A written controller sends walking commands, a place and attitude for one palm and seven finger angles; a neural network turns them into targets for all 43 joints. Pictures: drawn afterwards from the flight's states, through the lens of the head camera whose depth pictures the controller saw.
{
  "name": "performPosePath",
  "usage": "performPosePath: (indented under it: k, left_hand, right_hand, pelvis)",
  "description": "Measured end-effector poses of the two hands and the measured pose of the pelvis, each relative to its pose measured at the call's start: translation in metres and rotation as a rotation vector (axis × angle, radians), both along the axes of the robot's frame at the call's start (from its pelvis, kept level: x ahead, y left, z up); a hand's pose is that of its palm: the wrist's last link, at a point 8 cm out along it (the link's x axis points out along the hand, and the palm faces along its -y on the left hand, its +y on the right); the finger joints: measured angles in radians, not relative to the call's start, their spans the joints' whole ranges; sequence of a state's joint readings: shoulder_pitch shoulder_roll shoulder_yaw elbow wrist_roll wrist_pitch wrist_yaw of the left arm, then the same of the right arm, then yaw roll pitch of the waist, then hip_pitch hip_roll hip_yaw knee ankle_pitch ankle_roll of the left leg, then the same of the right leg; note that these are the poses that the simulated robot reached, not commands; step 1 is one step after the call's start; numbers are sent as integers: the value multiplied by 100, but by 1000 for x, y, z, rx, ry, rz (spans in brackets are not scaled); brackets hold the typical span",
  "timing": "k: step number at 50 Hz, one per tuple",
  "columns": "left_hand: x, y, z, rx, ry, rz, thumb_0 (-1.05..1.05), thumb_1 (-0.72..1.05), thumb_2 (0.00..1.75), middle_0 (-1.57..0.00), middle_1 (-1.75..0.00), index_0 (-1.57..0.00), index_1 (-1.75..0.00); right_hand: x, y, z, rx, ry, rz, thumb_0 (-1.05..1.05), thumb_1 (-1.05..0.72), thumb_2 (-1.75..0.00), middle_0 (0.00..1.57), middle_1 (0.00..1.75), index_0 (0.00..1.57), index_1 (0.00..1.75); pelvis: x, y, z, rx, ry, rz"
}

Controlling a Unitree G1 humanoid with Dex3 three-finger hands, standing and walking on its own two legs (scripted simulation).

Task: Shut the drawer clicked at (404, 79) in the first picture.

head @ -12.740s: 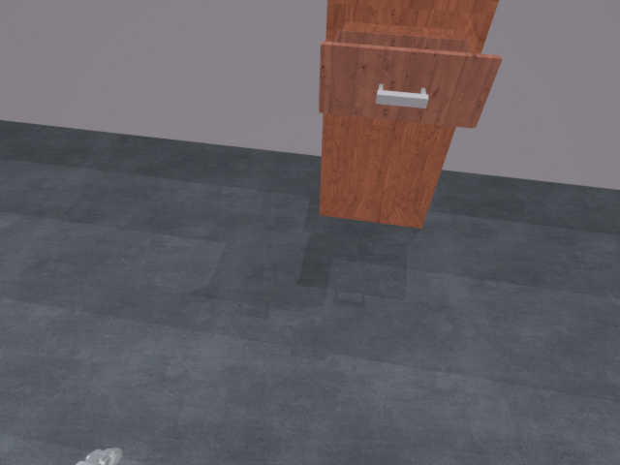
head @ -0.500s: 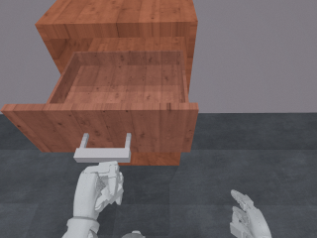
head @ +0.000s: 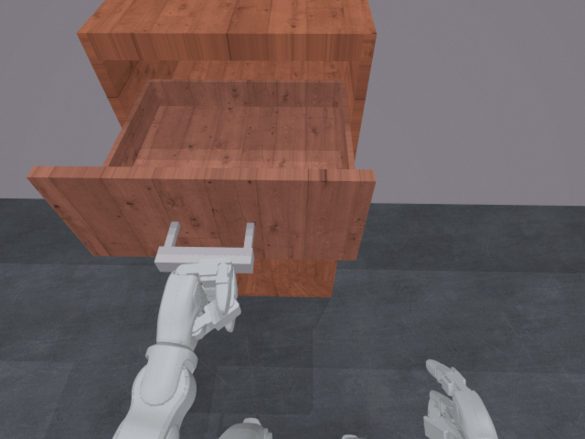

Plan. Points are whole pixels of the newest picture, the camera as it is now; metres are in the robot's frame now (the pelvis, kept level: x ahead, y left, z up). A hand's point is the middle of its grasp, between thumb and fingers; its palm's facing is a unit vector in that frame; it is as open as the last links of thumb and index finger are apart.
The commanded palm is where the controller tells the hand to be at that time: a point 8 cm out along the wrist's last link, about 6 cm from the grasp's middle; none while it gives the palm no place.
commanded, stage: push the drawer shut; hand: left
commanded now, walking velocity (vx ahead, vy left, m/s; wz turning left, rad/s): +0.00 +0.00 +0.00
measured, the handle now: (209, 245) +0.35 +0.12 +0.08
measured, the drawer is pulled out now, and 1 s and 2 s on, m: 0.27 0.13 0.01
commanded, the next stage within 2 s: none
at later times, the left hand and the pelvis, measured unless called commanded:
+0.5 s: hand (241, 248) +0.35 +0.08 +0.07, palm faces -0.06 -1.00 -0.03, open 2.8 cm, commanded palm +0.35 +0.13 +0.08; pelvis -0.01 +0.01 +0.01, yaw -1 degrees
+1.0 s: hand (247, 214) +0.41 +0.08 +0.07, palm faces -0.02 -1.00 -0.03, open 2.8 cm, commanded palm +0.41 +0.13 +0.08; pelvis -0.01 +0.01 +0.00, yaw -2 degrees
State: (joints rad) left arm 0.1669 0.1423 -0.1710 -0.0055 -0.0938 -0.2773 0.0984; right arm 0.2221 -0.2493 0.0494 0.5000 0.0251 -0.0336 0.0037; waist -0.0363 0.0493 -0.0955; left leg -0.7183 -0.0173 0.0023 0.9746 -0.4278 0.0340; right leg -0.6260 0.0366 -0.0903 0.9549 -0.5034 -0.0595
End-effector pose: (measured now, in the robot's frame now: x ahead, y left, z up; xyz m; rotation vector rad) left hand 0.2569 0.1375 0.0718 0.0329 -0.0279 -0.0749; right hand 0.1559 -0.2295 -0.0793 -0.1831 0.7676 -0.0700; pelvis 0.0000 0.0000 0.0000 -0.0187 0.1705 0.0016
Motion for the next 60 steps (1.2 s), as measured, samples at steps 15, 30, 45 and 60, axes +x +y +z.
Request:
performPosePath:
  k: [15, 30, 45, 60]
  left_hand:
    - [49, -2, 2, 0, 5, 1, -4, 80, 95, -140, -160, -140, -160]
    - [90, -2, 0, -4, -1, 19, -6, 78, 93, -140, -160, -140, -160]
    - [125, -3, 0, -4, 3, 41, -5, 78, 93, -140, -160, -140, -160]
    - [161, -7, 2, -1, 10, 60, -5, 79, 94, -140, -160, -140, -160]
  right_hand:
    - [-27, 1, -2, -11, 72, -39, 1, -90, -90, 20, 30, 20, 30]
    - [-58, -6, -12, -22, 179, -94, 1, -90, -90, 20, 30, 20, 30]
    - [-88, -10, -19, -16, 258, -137, 1, -90, -90, 20, 30, 20, 30]
    - [-126, -18, -26, -29, 344, -178, 1, -91, -90, 20, 30, 20, 30]
  pelvis:
    - [-7, 7, 6, -1, -5, -11]
    - [-5, 12, 7, -2, 18, -23]
    - [-5, 10, 6, -1, 41, -31]
    - [-10, 7, 2, -2, 74, -32]
